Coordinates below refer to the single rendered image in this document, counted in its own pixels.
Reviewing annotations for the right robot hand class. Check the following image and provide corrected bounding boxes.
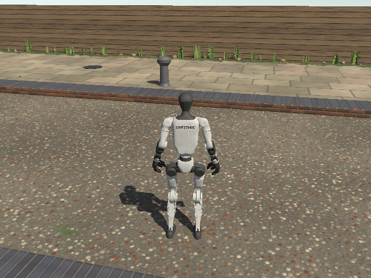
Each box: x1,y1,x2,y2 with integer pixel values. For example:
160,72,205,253
207,162,220,175

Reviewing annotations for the robot torso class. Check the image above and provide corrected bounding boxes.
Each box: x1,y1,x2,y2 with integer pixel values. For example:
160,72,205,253
172,114,199,174

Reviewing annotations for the right robot forearm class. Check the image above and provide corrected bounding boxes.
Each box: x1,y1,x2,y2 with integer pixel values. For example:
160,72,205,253
207,141,219,164

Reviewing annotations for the left robot forearm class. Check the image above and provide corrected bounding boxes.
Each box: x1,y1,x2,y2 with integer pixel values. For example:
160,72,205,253
154,141,164,162

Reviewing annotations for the right robot upper arm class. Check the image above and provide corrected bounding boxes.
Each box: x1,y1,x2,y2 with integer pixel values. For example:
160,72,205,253
198,117,213,149

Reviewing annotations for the right robot thigh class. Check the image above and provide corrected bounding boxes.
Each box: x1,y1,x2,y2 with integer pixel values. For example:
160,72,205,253
193,162,205,203

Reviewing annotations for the left robot hand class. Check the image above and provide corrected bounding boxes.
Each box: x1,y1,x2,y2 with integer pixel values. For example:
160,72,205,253
152,160,166,173

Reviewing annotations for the left robot upper arm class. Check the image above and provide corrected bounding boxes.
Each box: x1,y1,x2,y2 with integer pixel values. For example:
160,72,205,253
158,117,174,149

